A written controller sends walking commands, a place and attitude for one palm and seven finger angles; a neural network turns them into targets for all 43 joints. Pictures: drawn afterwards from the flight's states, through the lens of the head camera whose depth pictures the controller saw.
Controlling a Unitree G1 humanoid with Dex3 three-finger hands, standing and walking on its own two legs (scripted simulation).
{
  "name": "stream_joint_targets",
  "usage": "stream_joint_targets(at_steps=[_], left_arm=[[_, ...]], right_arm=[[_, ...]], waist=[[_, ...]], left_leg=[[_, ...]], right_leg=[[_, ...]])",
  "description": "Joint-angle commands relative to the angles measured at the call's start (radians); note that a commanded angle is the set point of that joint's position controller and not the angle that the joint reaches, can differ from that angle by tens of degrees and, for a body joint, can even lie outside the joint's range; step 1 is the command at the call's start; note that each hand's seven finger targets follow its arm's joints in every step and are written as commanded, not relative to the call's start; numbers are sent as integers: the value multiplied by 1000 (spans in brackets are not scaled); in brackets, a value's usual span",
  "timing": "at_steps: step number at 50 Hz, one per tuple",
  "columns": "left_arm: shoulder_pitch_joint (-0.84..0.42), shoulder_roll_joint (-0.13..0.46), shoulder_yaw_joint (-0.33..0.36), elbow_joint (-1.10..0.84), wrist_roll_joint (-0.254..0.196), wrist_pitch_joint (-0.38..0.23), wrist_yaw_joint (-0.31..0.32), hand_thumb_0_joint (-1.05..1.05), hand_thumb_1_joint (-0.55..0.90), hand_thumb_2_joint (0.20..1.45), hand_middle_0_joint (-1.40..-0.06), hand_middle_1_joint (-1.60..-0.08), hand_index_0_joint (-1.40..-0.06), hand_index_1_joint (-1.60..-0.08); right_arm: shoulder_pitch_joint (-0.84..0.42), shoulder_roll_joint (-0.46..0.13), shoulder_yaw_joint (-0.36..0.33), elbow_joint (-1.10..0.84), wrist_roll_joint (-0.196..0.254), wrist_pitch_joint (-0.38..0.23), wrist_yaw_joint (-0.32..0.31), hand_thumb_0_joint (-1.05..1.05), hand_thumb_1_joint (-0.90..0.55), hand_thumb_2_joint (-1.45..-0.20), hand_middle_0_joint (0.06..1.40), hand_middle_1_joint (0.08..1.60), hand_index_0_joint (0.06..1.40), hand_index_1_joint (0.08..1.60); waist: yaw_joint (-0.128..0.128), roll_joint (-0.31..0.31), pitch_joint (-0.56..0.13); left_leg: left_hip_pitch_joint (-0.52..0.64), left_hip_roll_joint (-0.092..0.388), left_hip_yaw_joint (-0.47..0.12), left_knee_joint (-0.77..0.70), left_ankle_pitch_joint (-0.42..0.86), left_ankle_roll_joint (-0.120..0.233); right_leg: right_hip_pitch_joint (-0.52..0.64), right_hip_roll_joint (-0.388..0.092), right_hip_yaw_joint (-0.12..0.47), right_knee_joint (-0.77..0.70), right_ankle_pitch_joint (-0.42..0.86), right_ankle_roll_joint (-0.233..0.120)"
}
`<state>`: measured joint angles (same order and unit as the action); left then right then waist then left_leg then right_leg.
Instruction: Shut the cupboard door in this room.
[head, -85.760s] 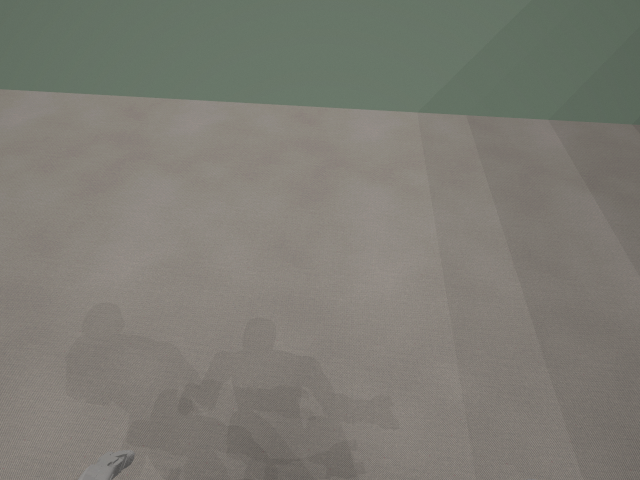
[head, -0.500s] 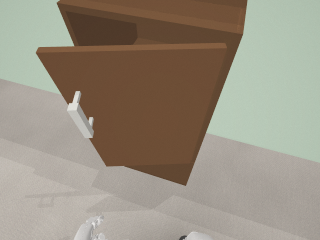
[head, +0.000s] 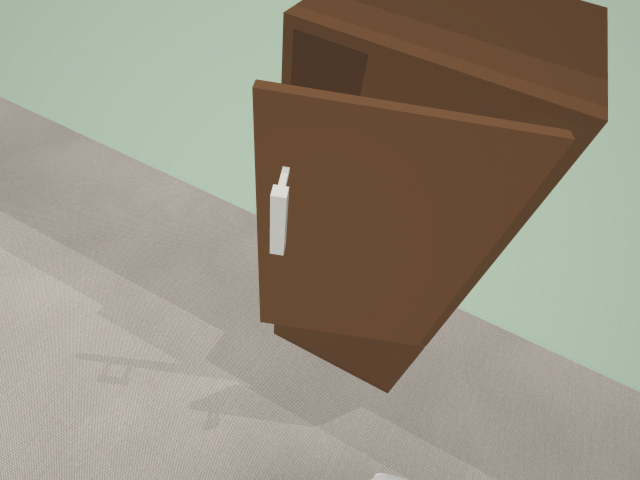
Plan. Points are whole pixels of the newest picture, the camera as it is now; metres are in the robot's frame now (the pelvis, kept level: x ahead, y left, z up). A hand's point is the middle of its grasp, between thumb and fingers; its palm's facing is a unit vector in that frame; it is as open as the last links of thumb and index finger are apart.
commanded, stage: come to a stop and stand still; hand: left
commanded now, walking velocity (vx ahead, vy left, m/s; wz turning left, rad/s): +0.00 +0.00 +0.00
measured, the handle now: (281, 212) +0.44 +0.11 +0.06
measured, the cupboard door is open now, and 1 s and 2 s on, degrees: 20 20 20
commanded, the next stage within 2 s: look again from close up in 1.04 s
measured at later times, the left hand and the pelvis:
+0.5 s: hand out of the picture -0.06 +0.20 -0.17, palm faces +0.00 -0.98 -0.19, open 7.3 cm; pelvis -0.06 +0.03 +0.00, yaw -2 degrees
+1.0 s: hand out of the picture -0.21 +0.18 -0.18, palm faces +0.04 -0.99 -0.12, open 7.4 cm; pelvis -0.10 +0.04 +0.00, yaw -3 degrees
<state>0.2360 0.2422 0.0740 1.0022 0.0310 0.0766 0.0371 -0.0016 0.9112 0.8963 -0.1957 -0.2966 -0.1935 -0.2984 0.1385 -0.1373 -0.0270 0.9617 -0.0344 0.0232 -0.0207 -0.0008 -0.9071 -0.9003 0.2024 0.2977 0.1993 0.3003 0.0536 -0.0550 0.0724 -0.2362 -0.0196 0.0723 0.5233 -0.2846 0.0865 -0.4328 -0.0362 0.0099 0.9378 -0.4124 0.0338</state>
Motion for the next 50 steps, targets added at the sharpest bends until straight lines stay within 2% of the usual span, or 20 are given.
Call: stream_joint_targets(at_steps=[1,8,13,16,19,21,22,24,27,30,33,35,37,39,41,43,44,45,48,50], left_arm=[[79,28,-4,-18,-6,-32,-3,0,900,900,-200,-300,-200,-300],[65,4,-26,13,-9,-29,3,0,900,900,-200,-300,-200,-300],[117,-21,-34,59,-11,-25,7,0,900,900,-200,-300,-200,-300],[170,-31,-34,89,-10,-21,9,0,900,900,-200,-300,-200,-300],[217,-21,-30,112,-7,-30,13,0,900,900,-200,-300,-200,-300],[224,-15,-33,112,-8,-39,15,0,900,900,-200,-300,-200,-300],[208,-11,-35,111,-9,-45,16,0,900,900,-200,-300,-200,-300],[166,-20,-42,103,-12,-60,11,0,900,900,-200,-300,-200,-300],[109,-30,-46,86,-17,-64,14,0,900,900,-200,-300,-200,-300],[116,-43,-49,81,-18,-59,14,0,900,900,-200,-300,-200,-300],[222,-71,-47,105,-9,-44,13,0,900,900,-200,-300,-200,-300],[317,-80,-38,135,-4,-28,13,0,900,900,-200,-300,-200,-300],[398,-91,-34,159,-3,-21,16,0,900,900,-200,-300,-200,-300],[443,-104,-30,171,-4,-24,19,0,900,900,-200,-300,-200,-300],[442,-111,-29,169,-3,-37,22,0,900,900,-200,-300,-200,-300],[359,-95,-36,150,-3,-52,22,0,900,900,-200,-300,-200,-300],[294,-84,-33,137,-5,-58,22,0,900,900,-200,-300,-200,-300],[207,-73,-35,117,-10,-65,24,0,900,900,-200,-300,-200,-300],[97,-79,-44,85,-11,-80,25,0,900,900,-200,-300,-200,-300],[132,-94,-56,104,-10,-86,16,0,900,900,-200,-300,-200,-300]], right_arm=[[46,-157,-29,-42,17,-28,-23,0,-900,-900,200,300,200,300],[158,-136,-30,32,20,-30,-36,0,-900,-900,200,300,200,300],[161,-141,-32,70,19,-27,-33,0,-900,-900,200,300,200,300],[154,-137,-31,89,17,-22,-27,0,-900,-900,200,300,200,300],[167,-112,-27,110,20,-16,-19,0,-900,-900,200,300,200,300],[192,-91,-22,124,19,-15,-15,0,-900,-900,200,300,200,300],[202,-75,-18,132,19,-15,-13,0,-900,-900,200,300,200,300],[231,-62,-12,147,17,-12,-10,0,-900,-900,200,300,200,300],[286,-42,-9,169,18,-3,-8,0,-900,-900,200,300,200,300],[316,-33,-5,182,16,-1,-10,0,-900,-900,200,300,200,300],[279,-58,-13,172,14,-6,-16,0,-900,-900,200,300,200,300],[243,-90,-24,159,13,-6,-21,0,-900,-900,200,300,200,300],[208,-101,-32,144,15,-4,-22,0,-900,-900,200,300,200,300],[197,-96,-39,139,12,1,-20,0,-900,-900,200,300,200,300],[217,-74,-40,143,14,4,-19,0,-900,-900,200,300,200,300],[255,-15,-29,154,20,7,-17,0,-900,-900,200,300,200,300],[269,10,-28,163,19,13,-16,0,-900,-900,200,300,200,300],[289,18,-29,169,17,16,-14,0,-900,-900,200,300,200,300],[308,23,-22,170,22,13,-9,0,-900,-900,200,300,200,300],[314,28,-8,172,24,-4,-13,0,-900,-900,200,300,200,300]], waist=[[-28,130,-102],[-72,142,-126],[-56,118,-98],[-37,120,-46],[-26,84,3],[-35,58,10],[-42,46,20],[-65,-87,39],[-99,-133,62],[-101,-7,95],[-47,149,146],[-10,204,103],[18,197,53],[20,139,-2],[1,38,-17],[-54,-73,12],[-81,-141,15],[-105,-183,31],[-140,-90,63],[-134,18,107]], left_leg=[[137,227,-179,-241,431,52],[292,268,-253,-272,513,56],[202,255,-271,-331,285,29],[70,222,-264,-419,-21,-42],[-48,155,-205,-427,-131,-128],[-20,101,-164,-386,-112,-158],[3,88,-150,-355,-89,-144],[80,71,-101,-249,-2,-88],[158,75,-88,-125,37,-70],[97,95,-131,-185,-65,-66],[-134,159,-252,-412,-343,-59],[-232,194,-285,-518,-413,-93],[-245,194,-253,-533,-369,-110],[-192,174,-195,-503,-308,-126],[-101,117,-136,-422,-211,-150],[42,46,-60,-231,-56,-128],[171,30,-42,-58,18,-104],[204,39,-57,54,49,-90],[185,59,-72,133,61,-79],[139,76,-91,-10,51,-71]], right_leg=[[-36,4,42,102,33,12],[63,-13,14,-195,-53,13],[181,-11,0,-355,-12,-12],[263,-9,-24,-444,28,-36],[357,-26,-17,-590,112,-63],[293,-71,37,-627,49,-94],[245,-87,56,-645,24,-100],[131,-111,85,-700,-46,-96],[-17,-130,103,-733,-139,-103],[-32,-88,85,-667,-156,-92],[147,-1,0,-519,-28,-65],[278,31,-63,-387,7,-64],[339,42,-83,-330,5,-67],[358,43,-93,-406,11,-75],[312,19,-45,-553,4,-89],[107,-97,98,-705,-119,-126],[-62,-155,156,-777,-219,-148],[-152,-186,187,-817,-270,-167],[-207,-183,161,-792,-223,-166],[-158,-122,119,-694,-154,-124]])
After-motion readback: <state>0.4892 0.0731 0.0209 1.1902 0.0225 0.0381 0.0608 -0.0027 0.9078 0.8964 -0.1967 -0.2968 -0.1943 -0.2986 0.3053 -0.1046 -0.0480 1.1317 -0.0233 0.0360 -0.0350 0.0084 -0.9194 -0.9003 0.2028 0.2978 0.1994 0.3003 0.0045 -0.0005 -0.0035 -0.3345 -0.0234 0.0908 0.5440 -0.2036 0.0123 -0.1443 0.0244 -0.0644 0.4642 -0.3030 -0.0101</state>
